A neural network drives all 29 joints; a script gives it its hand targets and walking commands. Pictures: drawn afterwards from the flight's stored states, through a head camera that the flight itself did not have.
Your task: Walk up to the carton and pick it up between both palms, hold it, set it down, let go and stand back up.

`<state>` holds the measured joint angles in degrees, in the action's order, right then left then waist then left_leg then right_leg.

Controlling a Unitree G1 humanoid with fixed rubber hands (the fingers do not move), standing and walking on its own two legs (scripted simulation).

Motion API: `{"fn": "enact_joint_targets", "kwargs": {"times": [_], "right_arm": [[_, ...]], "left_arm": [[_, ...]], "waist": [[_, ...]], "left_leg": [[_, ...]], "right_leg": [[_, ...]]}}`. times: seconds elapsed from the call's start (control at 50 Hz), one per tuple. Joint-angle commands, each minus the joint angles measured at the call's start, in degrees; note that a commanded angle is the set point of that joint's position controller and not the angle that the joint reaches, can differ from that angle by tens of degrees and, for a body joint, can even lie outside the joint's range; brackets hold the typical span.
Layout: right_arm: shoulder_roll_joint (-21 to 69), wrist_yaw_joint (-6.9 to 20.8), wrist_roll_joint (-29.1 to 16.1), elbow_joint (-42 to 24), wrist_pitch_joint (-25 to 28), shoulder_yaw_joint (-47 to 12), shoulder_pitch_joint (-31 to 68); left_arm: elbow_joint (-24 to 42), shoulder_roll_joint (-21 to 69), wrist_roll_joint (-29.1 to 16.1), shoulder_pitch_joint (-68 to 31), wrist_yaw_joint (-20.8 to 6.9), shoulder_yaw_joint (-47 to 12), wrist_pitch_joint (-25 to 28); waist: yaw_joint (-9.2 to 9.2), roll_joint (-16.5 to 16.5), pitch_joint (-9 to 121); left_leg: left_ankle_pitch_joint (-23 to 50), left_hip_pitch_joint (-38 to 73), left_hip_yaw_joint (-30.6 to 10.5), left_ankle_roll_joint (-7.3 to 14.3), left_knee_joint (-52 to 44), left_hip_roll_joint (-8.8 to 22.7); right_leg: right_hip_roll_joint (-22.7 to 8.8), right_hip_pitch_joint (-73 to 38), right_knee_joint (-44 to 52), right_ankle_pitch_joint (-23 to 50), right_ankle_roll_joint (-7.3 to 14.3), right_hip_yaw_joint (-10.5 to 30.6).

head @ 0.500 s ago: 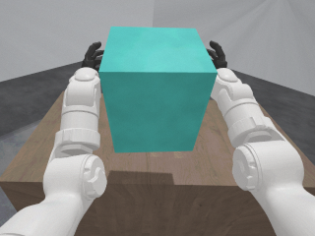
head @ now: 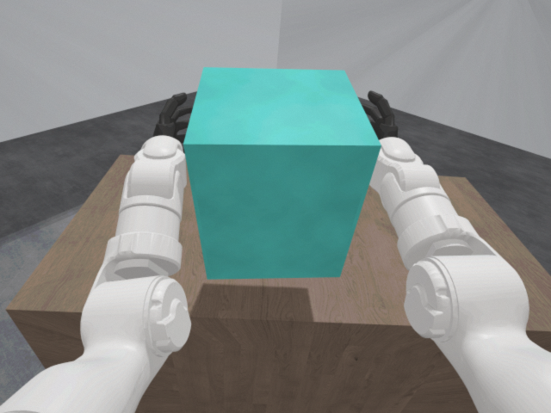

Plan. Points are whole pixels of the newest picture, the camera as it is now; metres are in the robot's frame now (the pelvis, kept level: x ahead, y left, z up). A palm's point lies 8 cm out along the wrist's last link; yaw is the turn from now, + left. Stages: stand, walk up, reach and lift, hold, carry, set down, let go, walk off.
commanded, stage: set down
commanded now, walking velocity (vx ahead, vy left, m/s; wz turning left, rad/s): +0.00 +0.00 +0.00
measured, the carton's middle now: (274, 176) +0.41 +0.02 +0.20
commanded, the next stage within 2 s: none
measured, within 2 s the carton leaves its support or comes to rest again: rests again in 1.90 s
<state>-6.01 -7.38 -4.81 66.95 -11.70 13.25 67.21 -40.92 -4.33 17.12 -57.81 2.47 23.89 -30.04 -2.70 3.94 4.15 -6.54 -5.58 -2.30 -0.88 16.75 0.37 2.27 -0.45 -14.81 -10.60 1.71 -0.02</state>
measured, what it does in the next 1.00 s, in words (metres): stands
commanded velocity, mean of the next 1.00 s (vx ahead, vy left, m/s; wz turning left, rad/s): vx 0.00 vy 0.00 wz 0.00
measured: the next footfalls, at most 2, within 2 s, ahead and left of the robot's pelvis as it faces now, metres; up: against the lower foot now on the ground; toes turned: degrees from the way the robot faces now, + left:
none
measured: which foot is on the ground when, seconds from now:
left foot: down 0.00-1.00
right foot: down 0.00-1.00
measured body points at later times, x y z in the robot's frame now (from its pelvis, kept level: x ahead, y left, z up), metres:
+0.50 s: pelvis +0.00 +0.00 +0.00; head -0.04 +0.03 +0.45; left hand +0.42 +0.17 +0.22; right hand +0.43 -0.14 +0.23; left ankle +0.03 +0.13 -0.75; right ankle -0.02 -0.10 -0.75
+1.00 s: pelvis +0.00 +0.00 +0.00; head -0.02 +0.02 +0.45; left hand +0.43 +0.17 +0.18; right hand +0.44 -0.14 +0.19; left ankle +0.03 +0.13 -0.75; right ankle -0.02 -0.10 -0.75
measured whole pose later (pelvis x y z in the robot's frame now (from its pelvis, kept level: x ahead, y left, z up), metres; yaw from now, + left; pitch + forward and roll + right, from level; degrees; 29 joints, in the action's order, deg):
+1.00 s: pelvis +0.00 +0.00 +0.00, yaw -2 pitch -2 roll +0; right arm -3.6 -2.3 6.5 64.6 -4.8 22.2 59.1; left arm -39.2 1.2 20.3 -51.4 3.7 26.4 -23.7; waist 1.3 3.3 2.5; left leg -6.5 -7.5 0.4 -1.1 15.9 1.1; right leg 1.9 3.3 -16.0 -10.8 1.9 -0.7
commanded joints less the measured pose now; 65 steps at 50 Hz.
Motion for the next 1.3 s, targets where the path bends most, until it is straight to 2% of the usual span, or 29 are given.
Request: {"fn": "enact_joint_targets", "kwargs": {"times": [0.0,0.86,1.2,1.28], "right_arm": [[27.3,7.1,-1.6,-10.5,3.2,-6.3,35.4],[28.6,12.4,9.3,-9.3,9.1,-0.7,26.9],[29.1,14.2,13.2,-8.6,11.3,0.8,23.9],[29.8,14.2,13.9,-9.1,11.9,0.8,23.1]], "left_arm": [[5.4,28.5,-5.8,-37.9,-7.0,-15.2,3.6],[5.3,30.5,-1.5,-29.9,-4.9,-12.9,8.7],[5.7,31.2,0.1,-27.5,-3.6,-11.5,11.5],[6.0,31.7,0.0,-26.8,-3.6,-11.7,12.2]], "waist": [[-0.12,-5.0,20.1],[3.62,-4.0,21.1],[5.82,-3.7,22.8],[5.51,-3.3,23.9]], "left_leg": [[12.5,16.0,3.8,-0.5,2.0,-1.3],[13.3,13.8,6.3,-0.6,1.4,-0.6],[15.6,12.4,7.3,-0.5,1.6,-0.1],[16.2,11.9,7.6,-0.5,1.8,-0.2]], "right_leg": [[0.3,4.1,1.5,13.5,-5.4,-4.2],[-0.4,4.1,-0.3,16.4,-5.5,-4.9],[-0.5,4.7,-0.8,17.1,-5.2,-4.8],[-0.6,3.5,-1.3,20.0,-5.5,-4.6]]}}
